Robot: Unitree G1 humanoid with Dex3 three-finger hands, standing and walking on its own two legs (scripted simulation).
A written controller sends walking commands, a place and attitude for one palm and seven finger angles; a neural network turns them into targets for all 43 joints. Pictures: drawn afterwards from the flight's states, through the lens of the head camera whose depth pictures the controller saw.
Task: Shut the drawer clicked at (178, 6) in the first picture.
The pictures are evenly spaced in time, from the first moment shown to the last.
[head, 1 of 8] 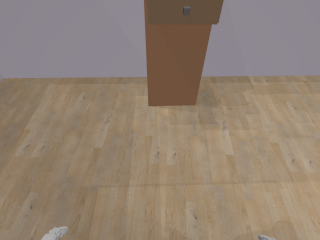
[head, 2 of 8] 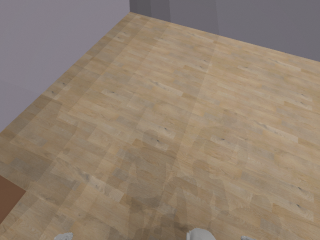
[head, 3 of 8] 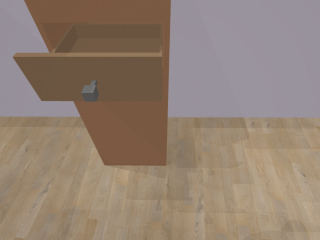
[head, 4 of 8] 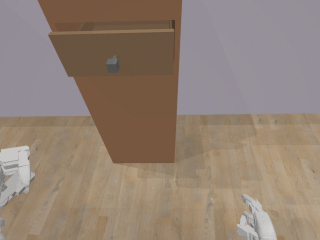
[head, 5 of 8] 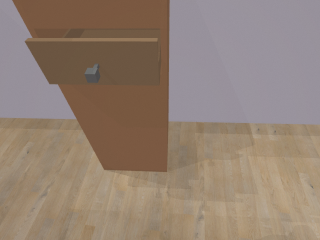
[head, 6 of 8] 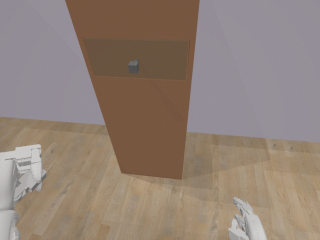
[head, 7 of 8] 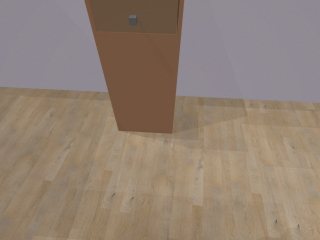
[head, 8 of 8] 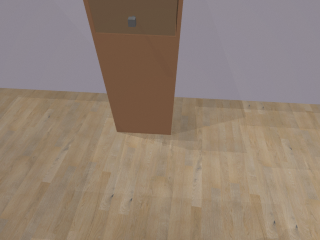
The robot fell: no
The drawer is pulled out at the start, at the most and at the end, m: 0.19 0.19 0.00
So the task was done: yes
